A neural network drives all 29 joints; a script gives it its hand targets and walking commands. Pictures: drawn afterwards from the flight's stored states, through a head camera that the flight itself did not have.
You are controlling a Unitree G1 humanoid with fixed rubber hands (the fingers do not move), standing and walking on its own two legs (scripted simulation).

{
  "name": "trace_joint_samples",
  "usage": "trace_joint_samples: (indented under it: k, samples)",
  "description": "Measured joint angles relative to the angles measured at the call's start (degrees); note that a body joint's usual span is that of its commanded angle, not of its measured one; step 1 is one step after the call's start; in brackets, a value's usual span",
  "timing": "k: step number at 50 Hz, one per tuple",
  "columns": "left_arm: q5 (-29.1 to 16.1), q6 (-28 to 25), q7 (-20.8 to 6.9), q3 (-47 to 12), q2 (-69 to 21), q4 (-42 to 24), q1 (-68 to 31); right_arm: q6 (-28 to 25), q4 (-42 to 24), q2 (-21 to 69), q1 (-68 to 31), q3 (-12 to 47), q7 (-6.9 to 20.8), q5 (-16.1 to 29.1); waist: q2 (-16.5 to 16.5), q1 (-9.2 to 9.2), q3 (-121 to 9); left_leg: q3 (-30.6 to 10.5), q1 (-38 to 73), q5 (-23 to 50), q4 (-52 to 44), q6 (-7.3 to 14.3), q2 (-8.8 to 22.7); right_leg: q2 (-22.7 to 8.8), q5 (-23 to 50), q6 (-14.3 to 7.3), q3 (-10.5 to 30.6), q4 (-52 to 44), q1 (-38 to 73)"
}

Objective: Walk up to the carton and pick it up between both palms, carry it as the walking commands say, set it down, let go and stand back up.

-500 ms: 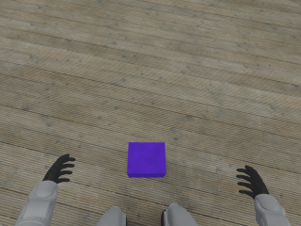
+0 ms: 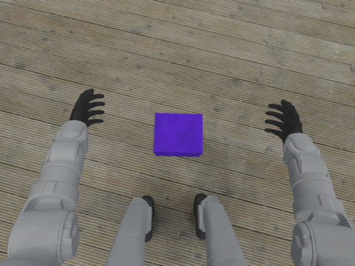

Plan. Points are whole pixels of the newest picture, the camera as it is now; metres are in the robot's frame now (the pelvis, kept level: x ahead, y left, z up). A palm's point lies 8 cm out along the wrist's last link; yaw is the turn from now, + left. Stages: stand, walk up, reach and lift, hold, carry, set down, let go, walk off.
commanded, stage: reach and lift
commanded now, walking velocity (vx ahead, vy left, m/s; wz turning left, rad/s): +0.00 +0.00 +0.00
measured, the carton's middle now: (178, 136) +0.50 -0.02 -0.62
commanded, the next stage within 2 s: none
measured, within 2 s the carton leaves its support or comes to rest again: neither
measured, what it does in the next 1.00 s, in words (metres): lowers itself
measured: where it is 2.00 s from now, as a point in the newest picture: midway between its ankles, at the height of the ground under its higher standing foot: (174, 225)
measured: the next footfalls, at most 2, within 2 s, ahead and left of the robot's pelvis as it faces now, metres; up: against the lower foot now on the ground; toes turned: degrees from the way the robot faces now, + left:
none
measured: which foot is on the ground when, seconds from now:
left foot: down 0.00-1.00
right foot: down 0.00-1.00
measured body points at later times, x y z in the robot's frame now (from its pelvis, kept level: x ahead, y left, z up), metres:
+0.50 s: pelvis +0.01 +0.00 -0.03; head +0.32 -0.01 +0.29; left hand +0.53 +0.17 -0.15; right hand +0.52 -0.23 -0.15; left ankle +0.08 +0.14 -0.66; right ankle +0.08 -0.13 -0.66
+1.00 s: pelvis -0.01 +0.00 -0.15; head +0.32 -0.01 +0.16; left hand +0.52 +0.17 -0.29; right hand +0.50 -0.23 -0.29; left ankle +0.08 +0.14 -0.66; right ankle +0.08 -0.13 -0.66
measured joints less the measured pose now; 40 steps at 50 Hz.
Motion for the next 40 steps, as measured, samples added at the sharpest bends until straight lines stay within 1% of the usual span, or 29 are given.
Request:
trace_joint_samples:
  k: [4,10,19,23,29,34,40]
  samples:
    - [0.3,-1.0,0.2,1.9,-0.8,2.6,-5.6,-0.5,2.3,0.8,-6.0,-1.0,-0.3,-0.5,0.2,0.01,-0.6,0.0,-4.4,0.2,1.3,-0.1,0.0,0.2,0.3,0.0,0.2,1.3,-4.5]
    - [0.0,-3.4,0.9,4.2,-2.0,5.4,-11.9,-2.6,5.0,1.3,-12.6,-2.4,-0.6,-1.5,0.4,0.49,-2.8,0.0,-11.3,0.1,2.9,-0.2,-0.1,0.4,0.3,0.0,0.5,2.9,-11.5]
    - [0.2,-6.2,1.5,6.0,-2.9,5.3,-18.4,-5.5,6.5,1.6,-20.3,-4.9,-0.5,-2.7,0.4,1.0,-5.8,-0.4,-20.2,0.0,3.8,-0.5,-0.1,0.8,0.3,0.0,0.7,3.7,-20.4]
    - [1.3,-6.8,1.4,6.9,-4.0,3.1,-18.6,-6.3,5.0,2.9,-20.8,-6.3,0.0,-4.1,0.2,0.85,-7.2,-0.7,-22.6,0.2,3.2,-0.6,-0.3,0.8,0.5,-0.1,0.7,3.1,-22.8]
    - [3.6,-7.3,1.2,8.3,-5.7,-0.2,-15.9,-6.9,2.2,4.7,-18.1,-8.4,1.0,-6.3,-0.1,0.73,-9.4,-1.3,-24.7,0.2,2.7,-0.7,-0.4,1.0,0.6,0.0,0.6,2.2,-24.6]
    - [4.8,-7.5,1.4,9.4,-6.2,1.6,-16.0,-7.4,4.7,4.8,-18.5,-9.7,1.5,-7.2,0.0,0.77,-11.4,-1.6,-28.2,-1.0,6.0,-0.7,-0.6,1.1,-0.5,0.2,0.6,5.3,-27.9]
    - [5.0,-7.4,2.5,9.7,-6.6,4.2,-18.4,-8.0,8.5,4.2,-20.9,-10.1,1.2,-7.1,0.3,0.79,-12.6,-1.9,-36.0,-4.3,15.5,-0.7,-1.1,1.2,-3.7,0.4,0.7,14.6,-35.6]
